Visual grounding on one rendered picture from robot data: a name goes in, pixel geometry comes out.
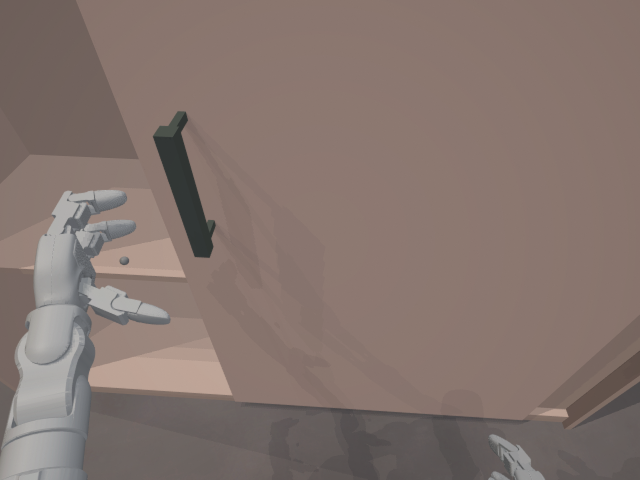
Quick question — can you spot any robot left forearm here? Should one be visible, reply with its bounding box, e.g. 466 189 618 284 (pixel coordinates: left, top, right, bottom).
0 304 95 480

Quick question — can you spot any left robot hand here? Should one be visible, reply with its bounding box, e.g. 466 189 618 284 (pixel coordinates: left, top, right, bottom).
33 190 171 325

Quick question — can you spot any handle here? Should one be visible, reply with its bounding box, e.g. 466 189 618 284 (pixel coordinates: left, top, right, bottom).
153 111 216 258

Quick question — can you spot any right robot hand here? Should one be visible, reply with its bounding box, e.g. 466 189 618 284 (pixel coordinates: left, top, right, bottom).
488 434 545 480

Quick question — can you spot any wardrobe door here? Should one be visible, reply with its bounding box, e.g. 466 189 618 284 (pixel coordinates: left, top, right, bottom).
76 0 640 420
538 315 640 409

